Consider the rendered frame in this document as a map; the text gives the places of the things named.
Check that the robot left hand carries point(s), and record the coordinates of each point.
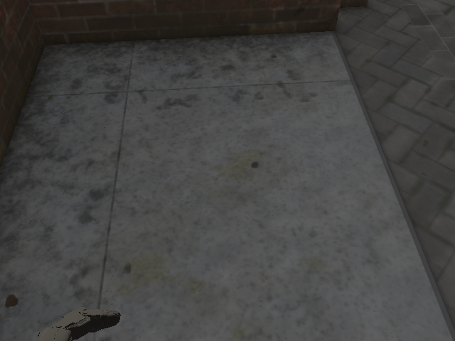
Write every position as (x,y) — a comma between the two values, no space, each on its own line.
(78,323)

